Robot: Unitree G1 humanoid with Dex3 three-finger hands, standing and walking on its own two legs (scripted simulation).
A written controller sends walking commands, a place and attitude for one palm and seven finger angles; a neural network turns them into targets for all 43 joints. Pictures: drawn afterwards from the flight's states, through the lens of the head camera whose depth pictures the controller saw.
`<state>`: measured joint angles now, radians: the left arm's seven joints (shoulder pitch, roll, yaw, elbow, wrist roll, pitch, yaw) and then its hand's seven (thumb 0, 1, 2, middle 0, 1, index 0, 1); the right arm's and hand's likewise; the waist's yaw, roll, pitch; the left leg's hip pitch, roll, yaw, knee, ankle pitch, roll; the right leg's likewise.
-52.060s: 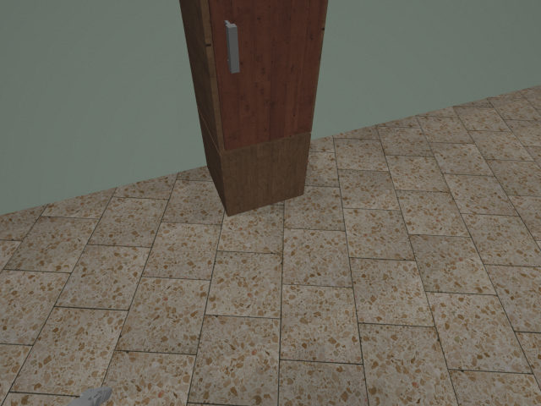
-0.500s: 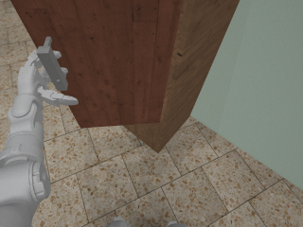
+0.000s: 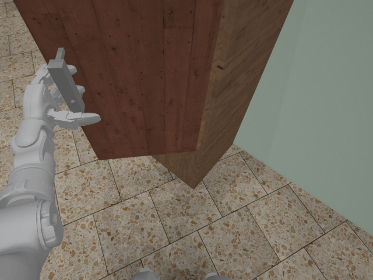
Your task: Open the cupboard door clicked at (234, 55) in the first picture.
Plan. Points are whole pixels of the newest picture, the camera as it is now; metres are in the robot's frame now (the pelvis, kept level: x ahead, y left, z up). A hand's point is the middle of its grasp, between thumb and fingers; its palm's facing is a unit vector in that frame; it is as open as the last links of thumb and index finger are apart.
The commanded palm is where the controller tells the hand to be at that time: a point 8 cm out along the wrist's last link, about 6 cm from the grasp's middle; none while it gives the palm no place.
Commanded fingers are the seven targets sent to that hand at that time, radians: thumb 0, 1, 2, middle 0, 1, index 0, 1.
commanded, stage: close the thumb around the handle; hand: left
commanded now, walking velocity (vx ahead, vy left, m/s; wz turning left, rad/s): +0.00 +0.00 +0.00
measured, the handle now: (69, 81) +0.53 +0.24 +0.10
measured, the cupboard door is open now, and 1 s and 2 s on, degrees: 48 58 94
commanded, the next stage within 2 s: pull the door open along its arc in 0.48 s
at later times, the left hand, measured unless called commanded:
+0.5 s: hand (72, 99) +0.47 +0.22 +0.10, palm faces +0.06 -1.00 +0.02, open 6.8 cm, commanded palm +0.45 +0.27 +0.10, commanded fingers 0.00 0.90 0.90 -0.40 -1.35 -0.40 -1.35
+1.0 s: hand (78, 122) +0.41 +0.20 +0.10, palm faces +0.04 -1.00 +0.02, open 6.8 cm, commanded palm +0.36 +0.25 +0.10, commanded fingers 0.00 0.90 0.90 -0.40 -1.35 -0.40 -1.35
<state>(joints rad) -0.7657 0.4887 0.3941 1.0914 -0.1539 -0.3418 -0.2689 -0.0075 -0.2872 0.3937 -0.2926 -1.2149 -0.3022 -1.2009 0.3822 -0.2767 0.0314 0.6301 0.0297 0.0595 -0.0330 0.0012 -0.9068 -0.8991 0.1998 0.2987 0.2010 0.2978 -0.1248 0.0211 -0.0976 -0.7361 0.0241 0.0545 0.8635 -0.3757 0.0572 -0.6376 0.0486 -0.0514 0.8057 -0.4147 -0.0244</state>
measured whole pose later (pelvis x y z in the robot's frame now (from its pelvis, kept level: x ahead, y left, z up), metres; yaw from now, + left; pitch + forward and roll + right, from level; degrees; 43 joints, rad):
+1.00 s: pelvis +0.01 +0.00 +0.01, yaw -1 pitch +12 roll -2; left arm -0.40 0.35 0.32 0.68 -0.25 -0.28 -0.24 0.02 0.64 0.76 -0.27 -1.31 -0.25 -1.30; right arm 0.38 -0.27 0.02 0.57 0.05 0.05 -0.01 0.00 -0.91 -0.90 0.20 0.30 0.20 0.30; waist -0.08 0.04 -0.13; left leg -0.63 0.02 0.08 0.81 -0.38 0.06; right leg -0.54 0.05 -0.02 0.76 -0.42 -0.02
